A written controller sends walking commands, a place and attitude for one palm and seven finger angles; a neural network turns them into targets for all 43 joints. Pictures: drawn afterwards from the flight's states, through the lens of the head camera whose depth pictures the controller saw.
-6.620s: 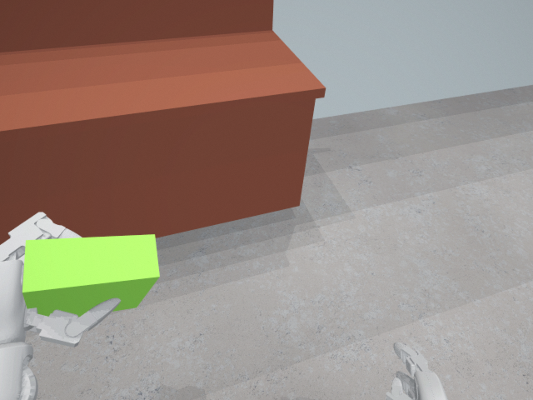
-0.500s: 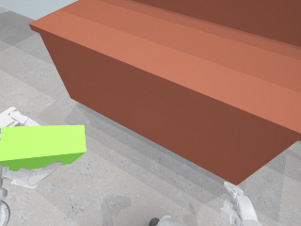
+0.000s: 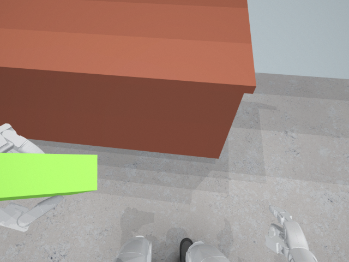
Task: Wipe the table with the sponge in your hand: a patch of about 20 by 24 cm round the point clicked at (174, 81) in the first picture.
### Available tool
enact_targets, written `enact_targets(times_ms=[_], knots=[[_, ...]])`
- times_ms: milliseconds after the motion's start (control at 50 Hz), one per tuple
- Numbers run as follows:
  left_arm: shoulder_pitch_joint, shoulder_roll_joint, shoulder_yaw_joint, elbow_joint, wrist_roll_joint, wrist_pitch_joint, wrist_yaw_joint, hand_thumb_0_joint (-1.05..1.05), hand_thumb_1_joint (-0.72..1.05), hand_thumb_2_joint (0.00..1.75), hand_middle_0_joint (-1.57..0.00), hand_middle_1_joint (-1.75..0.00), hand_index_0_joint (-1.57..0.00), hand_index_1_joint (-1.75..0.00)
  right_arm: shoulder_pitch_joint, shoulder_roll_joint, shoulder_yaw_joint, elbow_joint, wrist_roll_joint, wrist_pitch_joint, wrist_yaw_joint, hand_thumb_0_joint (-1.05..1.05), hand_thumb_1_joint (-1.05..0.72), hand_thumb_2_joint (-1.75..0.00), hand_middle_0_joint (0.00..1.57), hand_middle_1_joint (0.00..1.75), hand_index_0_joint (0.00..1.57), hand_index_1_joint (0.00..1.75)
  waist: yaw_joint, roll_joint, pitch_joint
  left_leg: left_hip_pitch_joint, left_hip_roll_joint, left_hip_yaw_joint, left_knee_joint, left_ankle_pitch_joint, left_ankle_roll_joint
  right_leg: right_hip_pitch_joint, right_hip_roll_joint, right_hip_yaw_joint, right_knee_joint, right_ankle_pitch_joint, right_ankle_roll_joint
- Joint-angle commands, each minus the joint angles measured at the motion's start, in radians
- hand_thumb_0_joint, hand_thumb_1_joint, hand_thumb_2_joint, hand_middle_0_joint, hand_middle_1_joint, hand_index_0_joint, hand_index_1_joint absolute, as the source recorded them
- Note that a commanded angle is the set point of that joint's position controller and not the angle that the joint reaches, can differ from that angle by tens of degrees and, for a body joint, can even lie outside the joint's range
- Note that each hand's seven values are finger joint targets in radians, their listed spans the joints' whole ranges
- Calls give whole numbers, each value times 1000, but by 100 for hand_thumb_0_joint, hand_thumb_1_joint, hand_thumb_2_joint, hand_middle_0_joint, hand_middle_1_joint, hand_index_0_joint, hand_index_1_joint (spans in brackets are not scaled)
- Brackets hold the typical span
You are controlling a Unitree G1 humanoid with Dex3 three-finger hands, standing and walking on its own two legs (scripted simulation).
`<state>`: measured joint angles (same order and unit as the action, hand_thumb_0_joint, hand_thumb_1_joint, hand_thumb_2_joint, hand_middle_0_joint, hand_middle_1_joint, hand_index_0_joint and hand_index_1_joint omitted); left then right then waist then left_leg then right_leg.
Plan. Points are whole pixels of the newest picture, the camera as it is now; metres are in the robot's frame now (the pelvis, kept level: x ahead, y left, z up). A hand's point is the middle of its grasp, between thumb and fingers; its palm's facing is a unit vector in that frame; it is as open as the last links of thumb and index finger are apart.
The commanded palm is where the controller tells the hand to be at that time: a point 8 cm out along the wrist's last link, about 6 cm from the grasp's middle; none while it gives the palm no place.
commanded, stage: turn to face it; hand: left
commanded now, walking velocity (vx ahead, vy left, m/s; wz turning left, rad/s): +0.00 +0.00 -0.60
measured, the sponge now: (56, 178) +0.24 +0.19 +0.15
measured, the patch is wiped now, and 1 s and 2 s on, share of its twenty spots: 0.00 0.00 0.00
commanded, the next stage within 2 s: take the last steps up to it in 0.72 s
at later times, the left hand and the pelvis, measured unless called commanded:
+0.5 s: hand (63, 202) +0.19 +0.15 +0.18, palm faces +0.20 -0.85 -0.48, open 9.5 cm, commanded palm +0.16 +0.19 +0.18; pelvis -0.08 -0.03 +0.00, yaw -17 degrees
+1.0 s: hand (116, 217) +0.18 +0.08 +0.18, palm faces +0.02 -0.87 -0.49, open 9.5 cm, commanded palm +0.15 +0.12 +0.18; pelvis -0.12 -0.06 +0.00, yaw -26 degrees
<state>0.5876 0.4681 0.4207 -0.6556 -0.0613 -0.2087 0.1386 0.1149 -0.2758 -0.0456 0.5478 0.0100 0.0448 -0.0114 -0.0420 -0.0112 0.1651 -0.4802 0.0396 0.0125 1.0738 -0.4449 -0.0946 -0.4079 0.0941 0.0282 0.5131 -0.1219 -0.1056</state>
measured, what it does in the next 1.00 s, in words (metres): walks backwards, turning right: left foot, then right foot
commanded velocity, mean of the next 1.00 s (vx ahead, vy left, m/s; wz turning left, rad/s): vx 0.06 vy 0.03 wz -0.36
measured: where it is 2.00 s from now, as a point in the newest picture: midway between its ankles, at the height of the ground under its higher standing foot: outside the picture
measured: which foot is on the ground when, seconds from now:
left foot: up 0.00-0.24, down 0.26-0.54, up 0.56-0.88, down 0.90-1.00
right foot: down 0.00-0.26, up 0.28-0.52, down 0.54-0.94, up 0.96-1.00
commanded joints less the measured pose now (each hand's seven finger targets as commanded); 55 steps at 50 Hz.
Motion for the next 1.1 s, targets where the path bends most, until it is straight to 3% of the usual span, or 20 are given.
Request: enact_targets(times_ms=[0, 120, 200, 220, 240, 260, 320, 360, 480, 500, 540, 580, 660, 760, 840, 860, 900, 940, 1020, 1080], knots=[[35, 145, 212, -125, -29, -51, 47, 0, 10, 130, -120, -160, -120, -160, -44, -42, -17, -142, 5, -28, 5, 0, -90, -90, 20, 30, 20, 30, 69, -59, -370, 10, 6, -26, -142, -36, 9, 281, -308, 402, -197, 64, -55], [-37, 90, 115, -29, -12, -18, 28, 0, 10, 130, -120, -160, -120, -160, -39, -70, -14, -152, 17, 2, 6, 0, -90, -90, 20, 30, 20, 30, 78, -129, -330, 149, -42, 6, -334, -86, 42, 133, -259, 451, -300, -204, 2], [-170, 78, 35, -108, 7, -27, 13, 0, 10, 130, -120, -160, -120, -160, 15, -78, -7, -150, 0, 3, 3, 0, -90, -90, 20, 30, 20, 30, 42, -62, -310, 425, -13, 26, -648, -43, 103, -68, -162, 383, -269, -340, 77], [-211, 77, 25, -132, 10, -37, 7, 0, 10, 130, -120, -160, -120, -160, 13, -91, -8, -159, -12, -4, -4, 0, -90, -90, 20, 30, 20, 30, 37, 44, -274, 465, 93, -75, -747, -86, 158, -174, -88, 322, -130, -358, 110], [-236, 81, 38, -158, 12, -45, 2, 0, 10, 130, -120, -160, -120, -160, -17, -104, -9, -165, -24, -23, -9, 0, -90, -90, 20, 30, 20, 30, 47, 255, -239, 443, 327, -281, -857, -111, 246, -271, 11, 155, 224, -311, 146], [-305, 147, 66, -216, 39, -55, 5, 0, 10, 130, -120, -160, -120, -160, -33, -59, -2, -173, -22, -53, -18, 0, -90, -90, 20, 30, 20, 30, 64, 264, -215, 331, 478, -344, -868, -9, 309, -277, -32, 68, 561, -303, 164], [-203, 107, 78, -141, 31, -42, 1, 0, 10, 130, -120, -160, -120, -160, -27, -49, -16, -164, -2, -85, -7, 0, -90, -90, 20, 30, 20, 30, 82, 258, -167, 148, 377, -23, -809, 103, 250, -196, -93, 35, 816, -291, 160], [-256, 73, 40, -167, 24, -39, 6, 0, 10, 130, -120, -160, -120, -160, -14, -43, -8, -150, 8, -105, 2, 0, -90, -90, 20, 30, 20, 30, 83, 288, -116, 196, 338, 90, -768, 181, 199, -192, -131, -22, 622, -288, 167], [-334, 42, 3, -20, 36, -29, 16, 0, 10, 130, -120, -160, -120, -160, 64, -76, -12, -122, 10, -163, 5, 0, -90, -90, 20, 30, 20, 30, 47, 193, -190, 271, 279, 141, -491, 456, 98, 169, -48, -189, 14, -138, 175], [-334, 65, 24, -16, 41, -33, 17, 0, 10, 130, -120, -160, -120, -160, 64, -70, -13, -118, 12, -167, 8, 0, -90, -90, 20, 30, 20, 30, 47, 131, -230, 259, 243, 157, -375, 424, 80, 245, -85, -147, -74, -13, 150], [-278, 171, 116, -19, 42, -48, 33, 0, 10, 130, -120, -160, -120, -160, 6, -17, 7, -145, 9, -163, 3, 0, -90, -90, 20, 30, 20, 30, 71, -299, -303, -82, 34, 127, 28, -198, 14, 443, -399, 332, -81, 720, -34], [-159, 157, 125, -43, 20, -39, 26, 0, 10, 130, -120, -160, -120, -160, -31, -30, -7, -142, 14, -137, 2, 0, -90, -90, 20, 30, 20, 30, 75, -249, -353, -67, 66, -51, 189, -154, 27, 366, -422, 362, -82, 605, -43], [30, 186, 234, -211, -8, -88, 45, 0, 10, 130, -120, -160, -120, -160, -69, 7, 30, -134, 4, -83, 13, 0, -90, -90, 20, 30, 20, 30, 56, -41, -434, -65, 53, -10, 42, -48, 14, 426, -355, 199, -49, 490, -57], [72, 164, 242, -200, -8, -80, 52, 0, 10, 130, -120, -160, -120, -160, -38, -27, -8, -130, 8, -94, -8, 0, -90, -90, 20, 30, 20, 30, 53, -91, -399, 76, 18, 21, -243, -21, 35, 313, -344, 250, -94, 327, -72], [72, 119, 201, -86, 5, -63, 48, 0, 10, 130, -120, -160, -120, -160, 27, -47, -12, -99, 9, -104, -19, 0, -90, -90, 20, 30, 20, 30, 26, -55, -387, 286, -8, 39, -560, 127, 69, 178, -284, 233, -115, 13, -3], [59, 103, 167, -77, 6, -61, 45, 0, 10, 130, -120, -160, -120, -160, 29, -58, -20, -95, 12, -107, -29, 0, -90, -90, 20, 30, 20, 30, 22, -26, -373, 344, 25, 28, -649, 123, 90, 145, -247, 196, -83, -110, 24], [7, 81, 139, -80, 21, -74, 41, 0, 10, 130, -120, -160, -120, -160, 8, -95, -27, -109, 2, -111, -48, 0, -90, -90, 20, 30, 20, 30, 40, 213, -281, 327, 235, -244, -798, 6, 210, -2, -80, 54, 112, -355, 92], [-65, 96, 116, -30, 44, -76, 39, 0, 10, 130, -120, -160, -120, -160, -26, -65, -6, -92, -13, -133, -58, 0, -90, -90, 20, 30, 20, 30, 22, 330, -180, 137, 329, -346, -898, -129, 304, -46, -71, -44, 456, -381, 109], [-223, 6, -39, -36, 65, -70, 24, 0, 10, 130, -120, -160, -120, -160, 17, -72, -9, -60, -4, -170, -50, 0, -90, -90, 20, 30, 20, 30, 31, 250, -125, 149, 206, -111, -792, 36, 246, 20, -100, -129, 290, -347, 126], [-327, 31, -50, -58, 73, -68, 29, 0, 10, 130, -120, -160, -120, -160, 15, -71, 0, -55, -8, -190, -56, 0, -90, -90, 20, 30, 20, 30, 32, 259, -136, 129, 162, -82, -720, 48, 213, 174, -95, -188, 50, -310, 129]])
